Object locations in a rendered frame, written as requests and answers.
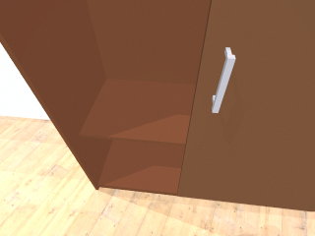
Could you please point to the wardrobe door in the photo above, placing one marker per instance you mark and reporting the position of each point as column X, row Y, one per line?
column 259, row 150

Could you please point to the handle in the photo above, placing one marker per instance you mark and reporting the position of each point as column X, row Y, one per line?
column 224, row 78

